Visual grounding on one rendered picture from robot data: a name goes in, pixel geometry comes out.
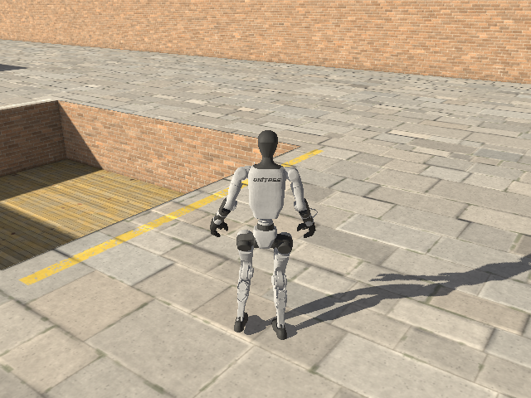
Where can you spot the right robot upper arm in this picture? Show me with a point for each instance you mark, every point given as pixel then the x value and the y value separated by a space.
pixel 293 176

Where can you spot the left robot upper arm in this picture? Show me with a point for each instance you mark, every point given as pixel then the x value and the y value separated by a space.
pixel 235 186

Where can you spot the robot right hand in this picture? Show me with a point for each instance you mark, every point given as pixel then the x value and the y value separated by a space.
pixel 304 226

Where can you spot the left robot foot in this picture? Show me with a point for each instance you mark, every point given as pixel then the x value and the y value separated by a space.
pixel 239 326

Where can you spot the robot left hand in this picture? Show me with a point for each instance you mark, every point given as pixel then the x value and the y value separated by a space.
pixel 214 226

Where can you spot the left robot forearm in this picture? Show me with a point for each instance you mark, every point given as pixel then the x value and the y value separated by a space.
pixel 221 213

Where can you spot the robot right shin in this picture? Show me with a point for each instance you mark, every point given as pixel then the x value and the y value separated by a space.
pixel 280 300

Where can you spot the right robot forearm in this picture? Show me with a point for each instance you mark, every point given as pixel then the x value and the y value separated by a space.
pixel 306 215

